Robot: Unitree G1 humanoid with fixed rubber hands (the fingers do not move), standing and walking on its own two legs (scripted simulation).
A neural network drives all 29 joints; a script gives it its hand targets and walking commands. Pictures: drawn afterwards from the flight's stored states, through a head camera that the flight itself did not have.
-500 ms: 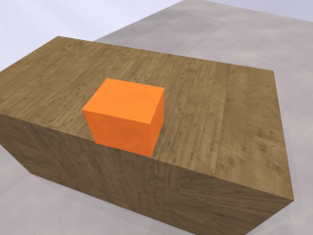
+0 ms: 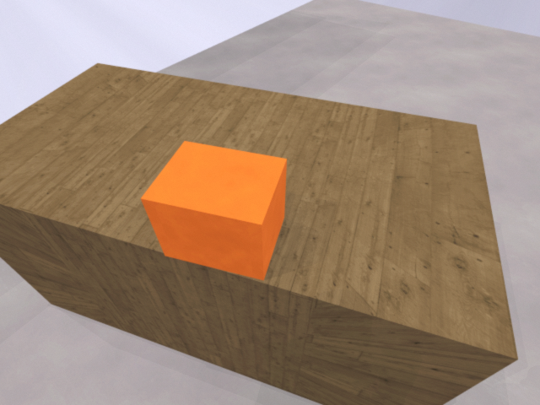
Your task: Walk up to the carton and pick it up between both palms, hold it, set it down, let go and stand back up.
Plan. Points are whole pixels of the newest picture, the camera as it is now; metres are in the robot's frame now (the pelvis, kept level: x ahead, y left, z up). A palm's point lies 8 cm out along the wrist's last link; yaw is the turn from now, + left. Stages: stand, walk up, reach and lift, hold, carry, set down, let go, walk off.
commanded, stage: walk up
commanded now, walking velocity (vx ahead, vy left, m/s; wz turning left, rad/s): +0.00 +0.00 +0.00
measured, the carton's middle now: (223, 209) +0.47 +0.10 +0.00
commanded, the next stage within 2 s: none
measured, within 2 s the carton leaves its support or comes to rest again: neither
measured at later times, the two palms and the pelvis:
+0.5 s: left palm out of the picture -0.05 +0.20 -0.15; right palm out of the picture -0.04 -0.20 -0.15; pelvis +0.01 +0.00 +0.00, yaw -1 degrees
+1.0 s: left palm out of the picture +0.08 +0.35 -0.15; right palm out of the picture +0.14 -0.10 -0.13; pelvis +0.11 +0.13 +0.00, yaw +1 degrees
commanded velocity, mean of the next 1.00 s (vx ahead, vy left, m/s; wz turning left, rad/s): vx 0.04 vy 0.04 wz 0.03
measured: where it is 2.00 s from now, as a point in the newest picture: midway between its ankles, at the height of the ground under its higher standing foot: outside the picture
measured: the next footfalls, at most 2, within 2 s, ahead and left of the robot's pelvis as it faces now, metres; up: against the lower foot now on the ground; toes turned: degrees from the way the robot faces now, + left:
left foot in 0.80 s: +0.20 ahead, +0.24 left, +0.00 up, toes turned +7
right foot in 1.20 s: +0.15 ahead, +0.03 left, +0.00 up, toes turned -5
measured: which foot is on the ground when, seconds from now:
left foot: down 0.00-0.48, up 0.50-0.78, down 0.80-1.00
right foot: down 0.00-0.82, up 0.84-1.00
